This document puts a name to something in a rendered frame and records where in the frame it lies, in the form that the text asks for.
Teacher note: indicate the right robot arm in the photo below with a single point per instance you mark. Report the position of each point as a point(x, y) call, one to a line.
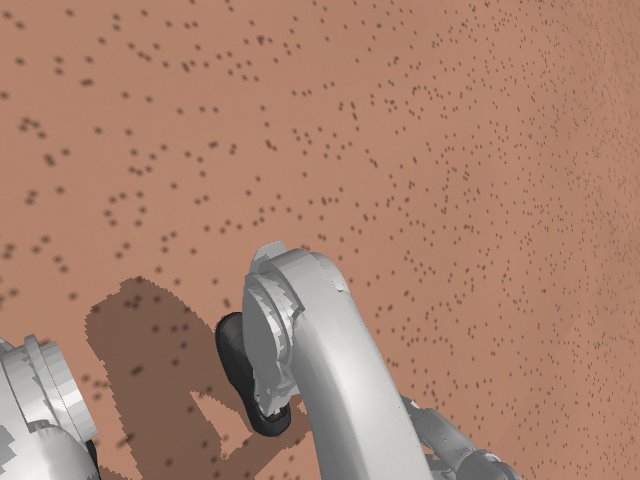
point(485, 465)

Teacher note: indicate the right robot foot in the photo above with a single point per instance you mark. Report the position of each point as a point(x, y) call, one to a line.
point(230, 347)

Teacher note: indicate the right robot hand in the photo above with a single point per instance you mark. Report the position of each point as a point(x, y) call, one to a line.
point(446, 441)

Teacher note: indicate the left robot foot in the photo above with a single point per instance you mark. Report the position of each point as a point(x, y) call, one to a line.
point(93, 453)

